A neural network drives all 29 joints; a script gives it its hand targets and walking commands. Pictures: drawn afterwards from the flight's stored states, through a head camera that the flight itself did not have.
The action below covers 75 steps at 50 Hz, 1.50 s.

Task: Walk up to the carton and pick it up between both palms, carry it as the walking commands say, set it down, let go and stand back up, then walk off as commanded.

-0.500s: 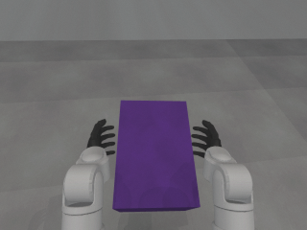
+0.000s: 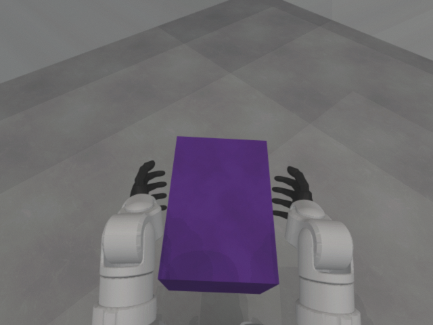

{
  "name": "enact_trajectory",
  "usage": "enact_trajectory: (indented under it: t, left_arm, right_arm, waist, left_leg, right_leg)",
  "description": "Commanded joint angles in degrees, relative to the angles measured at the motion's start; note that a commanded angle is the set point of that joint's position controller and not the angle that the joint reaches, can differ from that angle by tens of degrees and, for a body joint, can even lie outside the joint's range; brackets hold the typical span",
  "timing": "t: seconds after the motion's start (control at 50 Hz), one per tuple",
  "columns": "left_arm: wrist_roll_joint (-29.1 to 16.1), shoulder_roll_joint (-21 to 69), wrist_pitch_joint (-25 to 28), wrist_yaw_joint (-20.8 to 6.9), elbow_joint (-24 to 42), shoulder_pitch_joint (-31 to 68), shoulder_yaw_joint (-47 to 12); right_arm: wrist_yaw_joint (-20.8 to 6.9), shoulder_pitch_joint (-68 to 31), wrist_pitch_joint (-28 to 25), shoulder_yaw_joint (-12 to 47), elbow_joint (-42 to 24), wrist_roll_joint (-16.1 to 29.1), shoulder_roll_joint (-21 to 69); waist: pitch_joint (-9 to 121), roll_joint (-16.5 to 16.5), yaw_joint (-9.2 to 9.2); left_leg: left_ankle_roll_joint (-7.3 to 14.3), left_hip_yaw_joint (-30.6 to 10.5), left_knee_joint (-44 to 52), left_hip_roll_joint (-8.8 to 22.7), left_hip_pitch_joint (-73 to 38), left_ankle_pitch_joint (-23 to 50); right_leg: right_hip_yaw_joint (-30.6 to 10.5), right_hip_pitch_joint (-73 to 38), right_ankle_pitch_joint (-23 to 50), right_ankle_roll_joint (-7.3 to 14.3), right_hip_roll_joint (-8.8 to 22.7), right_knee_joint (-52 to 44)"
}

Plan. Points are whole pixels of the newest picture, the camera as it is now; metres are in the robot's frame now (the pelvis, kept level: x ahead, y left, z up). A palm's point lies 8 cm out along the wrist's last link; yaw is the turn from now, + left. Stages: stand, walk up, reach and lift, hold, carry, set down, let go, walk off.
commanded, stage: carry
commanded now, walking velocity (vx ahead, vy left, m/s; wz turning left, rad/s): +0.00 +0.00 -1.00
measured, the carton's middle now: (218, 214) +0.34 -0.01 -0.01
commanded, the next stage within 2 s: none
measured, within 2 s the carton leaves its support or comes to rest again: neither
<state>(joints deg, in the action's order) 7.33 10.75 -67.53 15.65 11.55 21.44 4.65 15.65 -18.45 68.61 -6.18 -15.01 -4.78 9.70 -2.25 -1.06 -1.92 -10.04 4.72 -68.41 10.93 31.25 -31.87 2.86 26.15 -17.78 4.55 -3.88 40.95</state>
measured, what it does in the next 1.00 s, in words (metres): steps to the right, turning right: left foot, then right foot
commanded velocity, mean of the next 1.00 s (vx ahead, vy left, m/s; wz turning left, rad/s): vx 0.00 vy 0.00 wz -1.00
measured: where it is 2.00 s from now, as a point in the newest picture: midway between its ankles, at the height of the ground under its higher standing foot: outside the picture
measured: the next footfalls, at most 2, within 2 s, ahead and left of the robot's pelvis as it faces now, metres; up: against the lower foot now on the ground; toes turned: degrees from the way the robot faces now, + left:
left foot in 0.28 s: +0.07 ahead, +0.11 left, +0.00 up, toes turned -10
right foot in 0.60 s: -0.03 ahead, -0.19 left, +0.00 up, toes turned -43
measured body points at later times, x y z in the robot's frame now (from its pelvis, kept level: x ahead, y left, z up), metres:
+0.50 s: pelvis -0.01 -0.02 +0.02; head +0.01 -0.02 +0.47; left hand +0.33 -0.04 +0.12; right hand +0.20 -0.28 +0.12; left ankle +0.03 +0.11 -0.71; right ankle -0.05 -0.14 -0.67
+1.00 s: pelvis -0.06 -0.09 +0.01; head -0.03 -0.12 +0.46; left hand +0.23 -0.26 +0.10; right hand +0.01 -0.42 +0.10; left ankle +0.05 -0.01 -0.68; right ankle -0.06 -0.16 -0.71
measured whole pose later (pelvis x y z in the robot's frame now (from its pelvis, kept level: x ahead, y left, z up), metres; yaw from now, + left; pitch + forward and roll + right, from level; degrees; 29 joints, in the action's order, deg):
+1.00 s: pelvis -0.06 -0.09 +0.01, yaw -55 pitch +4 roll +1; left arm 6.4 9.4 -67.6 14.4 18.9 17.1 3.8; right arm 14.8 -16.7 67.5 -3.1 -18.6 -4.0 9.2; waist -1.0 2.2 -0.5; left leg -6.0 0.7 -49.2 1.5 28.4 -26.4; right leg -7.4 25.3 -8.0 6.0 -10.4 30.5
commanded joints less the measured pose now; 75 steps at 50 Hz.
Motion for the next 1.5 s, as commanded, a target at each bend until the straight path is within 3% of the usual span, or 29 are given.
enact_trajectory:
  t: [0.0, 0.16, 0.24, 0.26, 0.28, 0.3, 0.34, 0.36, 0.42, 0.5, 0.56, 0.58, 0.62, 0.64, 0.68, 0.8, 0.96, 1.04, 1.08, 1.1, 1.12, 1.16, 1.22, 1.36, 1.38, 1.42, 1.44, 1.46, 1.48]
  left_arm:
    - [-19.53, 61.67, 2.27, -14.27, 7.94, 13.65, -29.23]
    - [-20.21, 57.16, 2.04, -14.39, 11.82, 13.64, -32.53]
    - [-20.68, 56.05, 1.42, -14.34, 12.34, 13.21, -33.19]
    - [-20.76, 55.53, 1.38, -14.17, 11.87, 15.19, -33.12]
    - [-20.92, 55.47, 1.61, -13.91, 11.68, 19.22, -33.4]
    - [-21.36, 56.23, 0.7, -14.64, 14.57, 12.93, -34.71]
    - [-21.96, 56.1, -0.61, -14.98, 13.43, 11.7, -35.3]
    - [-22.53, 56.51, -0.76, -14.97, 13.49, 14.19, -35.44]
    - [-22.68, 54.04, -0.84, -14.41, 10.72, 19.06, -34.52]
    - [-21.98, 54.39, -1.65, -13.71, 8.66, 17.8, -33.1]
    - [-21.07, 54.57, -1.81, -13.27, 5.06, 18.47, -31.13]
    - [-20.44, 54.97, -1.67, -13.15, 3.76, 19.46, -30.22]
    - [-17.88, 54.81, -1.47, -12.83, 0.01, 12.01, -26.08]
    - [-19.66, 57.5, -1.54, -13.52, 2.51, 7.58, -27.23]
    - [-19.88, 59.58, 0.22, -14.03, 3.43, 16.03, -27.57]
    - [-19.36, 60.9, 1.84, -14.55, 10.62, 11.52, -29.59]
    - [-20.41, 56.22, 1.02, -14.88, 13.04, 13.46, -31.6]
    - [-20.23, 55.35, -0.16, -14.78, 11.94, 12.47, -31.55]
    - [-19.99, 55.32, -0.64, -14.42, 11.04, 14.07, -31.44]
    - [-20.58, 55.57, -0.33, -14.07, 11.53, 20.73, -32.33]
    - [-20.61, 55.86, -1.19, -14.49, 14.19, 14.78, -33.44]
    - [-21.03, 54.98, -2.21, -14.18, 11.14, 18.95, -32.9]
    - [-20.9, 53.34, -3.03, -13.73, 7.23, 21.96, -31.57]
    - [-21.22, 55.18, -2.77, -13.19, 7.91, 18.79, -31.64]
    - [-21.1, 55.11, -2.61, -13.16, 7.88, 18.57, -31.38]
    - [-20.2, 55.34, -2.32, -13.02, 6.51, 17.04, -30.16]
    - [-19.74, 55.28, -2.01, -12.93, 5.32, 19.35, -29.14]
    - [-17.55, 54.33, -1.97, -12.69, 2.79, 11.17, -26.62]
    - [-19.27, 55.81, -1.52, -12.89, 4.59, 9.24, -27.07]
  right_arm:
    - [-15.7, -23.81, -3.31, 36.18, -8.98, 23.36, 62.74]
    - [-14.88, -18.08, -3.78, 33.97, -7.91, 20.95, 59.44]
    - [-14.46, -15.36, -3.57, 32.19, -6.85, 19.68, 58.87]
    - [-14.32, -15.82, -3.64, 31.62, -5.76, 19.18, 58.47]
    - [-14.07, -19.34, -4.09, 30.38, -4.7, 18.72, 57.05]
    - [-14.29, -9.45, -3.68, 29.89, -5.15, 18.07, 58.03]
    - [-14.11, -9.26, -2.9, 31.42, -7.24, 16.86, 57.08]
    - [-14.03, -11.65, -2.76, 31.07, -7.61, 16.51, 56.21]
    - [-13.17, -17.75, -2.59, 28.44, -7.28, 15.8, 51.98]
    - [-12.9, -16.22, -1.48, 27.76, -6.08, 15.58, 52.14]
    - [-12.98, -20.07, -1.24, 27.73, -3.76, 15.84, 52.04]
    - [-13.13, -21.98, -1.16, 27.58, -2.38, 16.23, 51.49]
    - [-13.7, -21.65, -0.02, 31.8, -3.65, 17.23, 53.77]
    - [-14.22, -16.03, 0.14, 31.97, -2.6, 18.38, 57.81]
    - [-14.97, -26.5, -1.6, 33.89, -5.71, 21.2, 59.69]
    - [-15.68, -20.63, -2.76, 36.84, -11.05, 22.93, 62.94]
    - [-14.53, -16.73, -2.65, 34.5, -9.17, 20.17, 60.31]
    - [-14.0, -13.18, -2.05, 32.46, -6.55, 18.59, 59.88]
    - [-13.95, -12.96, -1.82, 31.37, -5.13, 18.02, 59.09]
    - [-13.79, -19.37, -2.27, 29.47, -5.01, 18.07, 56.93]
    - [-14.05, -11.61, -1.67, 30.61, -6.51, 17.99, 57.99]
    - [-13.67, -17.28, -1.04, 30.96, -6.26, 16.67, 55.91]
    - [-12.93, -20.61, -0.55, 27.64, -4.3, 15.62, 51.69]
    - [-12.35, -15.51, -1.08, 26.78, -4.81, 15.75, 52.77]
    - [-12.37, -16.1, -1.3, 27.1, -4.94, 15.93, 52.97]
    - [-12.71, -17.63, -1.43, 27.89, -4.46, 16.6, 52.69]
    - [-12.79, -22.33, -1.52, 27.98, -3.9, 17.02, 51.24]
    - [-13.19, -18.3, -0.6, 31.32, -5.81, 16.93, 52.51]
    - [-13.43, -18.24, -0.6, 32.44, -5.49, 18.5, 56.08]
  waist:
    - [27.12, 8.5, 2.74]
    - [28.1, 7.29, 2.96]
    - [29.48, 6.39, 2.8]
    - [29.62, 3.93, 1.75]
    - [29.13, -7.95, 1.06]
    - [26.67, -21.65, 0.8]
    - [21.31, -3.21, 1.37]
    - [18.72, -2.4, 1.26]
    - [15.91, -9.19, 1.27]
    - [17.27, -13.57, 0.02]
    - [21.92, -11.36, 1.82]
    - [22.13, -6.71, 3.18]
    - [22.24, 23.55, 2.34]
    - [24.32, 14.08, 1.82]
    - [24.95, 8.47, 2.05]
    - [28.16, 7.15, 2.47]
    - [27.59, 7.48, 2.52]
    - [28.15, 8.98, 2.66]
    - [28.32, 2.45, 1.51]
    - [26.82, -15.07, 0.64]
    - [23.09, -17.39, 1.5]
    - [17.72, -0.6, 1.56]
    - [13.04, -5.37, 1.72]
    - [16.87, -16.98, 0.13]
    - [18.51, -17.7, 0.38]
    - [23.32, -11.22, 2.88]
    - [22.76, -4.27, 4.21]
    - [23.55, 21.43, 2.75]
    - [26.66, 14.75, 2.04]
  left_leg:
    - [0.59, -2.3, 1.96, -1.55, 4.8, 3.72]
    - [3.26, -3.49, 20.3, -8.04, -2.33, 4.48]
    - [5.62, -2.48, 38.47, -7.28, -19.17, 11.93]
    - [7.13, -3.04, 46.67, -3.34, -30.13, 22.07]
    - [11.76, -11.94, 49.86, 8.95, -41.25, 26.8]
    - [20.76, -21.39, 46.85, 23.41, -37.73, 44.23]
    - [17.79, -9.23, 42.05, 18.42, -32.82, 56.42]
    - [15.08, -4.44, 42.33, 15.59, -31.57, 52.98]
    - [10.09, 6.71, 41.97, 10.79, -27.09, 48.78]
    - [8.69, 8.61, 38.61, 13.65, -29.34, 50.34]
    - [5.17, 12.31, 24.61, 12.46, -27.34, 51.16]
    - [2.71, 11.81, 16.46, 10.97, -19.5, 43.6]
    - [-2.46, 5.75, -1.57, -1.39, 8.66, -12.16]
    - [-1.35, -0.63, -5.5, 0.64, 9.18, -11.43]
    - [-0.08, -2.93, -3.88, 1.12, 8.8, -2.94]
    - [1.76, -4.04, 2.91, -3.42, 4.82, 4.71]
    - [4.6, -5.02, 21.03, -9.75, -2.94, 5.45]
    - [6.15, -2.1, 38.38, -10.63, -18.32, 6.95]
    - [8.45, -4.43, 51.11, -2.05, -37.59, 19.74]
    - [15.92, -18.64, 52.57, 14.52, -41.03, 18.95]
    - [21.15, -20.74, 50.37, 24.79, -33.29, 33.8]
    - [17.37, -7.78, 45.59, 17.85, -25.02, 39.44]
    - [12.14, 3.07, 43.64, 11.22, -25.69, 41.07]
    - [7.25, 10.95, 35.85, 14.85, -29.2, 52.51]
    - [6.5, 11.42, 32.83, 15.18, -29.69, 54.14]
    - [3.36, 14.68, 16.3, 12.82, -24.16, 52.67]
    - [1.61, 11.26, 6.23, 10.77, -10.77, 29.46]
    - [-2.46, 9.98, -2.53, 0.53, 10.72, -9.47]
    - [-1.16, -0.02, -7.47, 1.74, 10.29, -13.1]
  right_leg:
    - [-19.29, -24.52, 37.86, 5.01, 14.63, -9.27]
    - [-29.3, -24.11, 42.9, 3.98, 13.32, -12.94]
    - [-26.51, -15.75, 37.57, 0.33, 8.63, -11.75]
    - [-22.13, -7.69, 30.06, -2.22, 6.23, -7.98]
    - [-13.15, 5.9, 7.42, -6.19, 1.11, 1.38]
    - [-2.18, 13.78, -14.58, -7.05, -1.32, 23.0]
    - [-3.87, 12.85, -12.26, -7.77, 6.17, 29.89]
    - [-3.56, 13.46, -10.51, -8.04, 6.89, 27.29]
    - [1.72, 6.55, -7.51, -8.24, 5.04, 15.52]
    - [7.63, 2.67, -5.49, -7.57, 4.3, 4.97]
    - [9.51, -8.83, 0.34, -6.19, 1.35, -8.04]
    - [3.67, -16.1, 6.62, -4.68, 2.64, -14.07]
    - [-31.87, -26.59, 54.56, 6.82, 22.07, -12.98]
    - [-25.51, -29.98, 60.06, 6.64, 20.42, -7.21]
    - [-18.59, -27.42, 48.52, 4.52, 16.61, -7.03]
    - [-22.67, -24.27, 31.82, 3.06, 14.22, -12.57]
    - [-31.21, -22.94, 30.5, 0.53, 11.57, -18.26]
    - [-28.76, -16.36, 32.19, -4.1, 7.24, -19.82]
    - [-20.5, -2.98, 17.56, -7.85, 2.44, -12.53]
    - [-10.98, 8.82, -5.08, -9.15, -3.56, 7.92]
    - [-3.3, 14.58, -13.08, -8.23, 0.57, 25.95]
    - [-5.94, 11.96, -8.34, -8.04, 6.37, 34.2]
    - [-1.6, 13.03, -5.86, -8.58, 5.36, 23.64]
    - [8.85, 4.2, -3.09, -6.92, 4.05, 4.35]
    - [9.43, 1.68, -2.93, -6.53, 3.27, 1.94]
    - [9.17, -12.61, 4.63, -5.65, 0.35, -11.08]
    - [-2.01, -21.8, 12.53, -3.34, 4.99, -15.04]
    - [-30.33, -29.9, 50.23, 4.83, 20.81, -13.54]
    - [-28.67, -31.01, 60.81, 6.97, 21.55, -7.42]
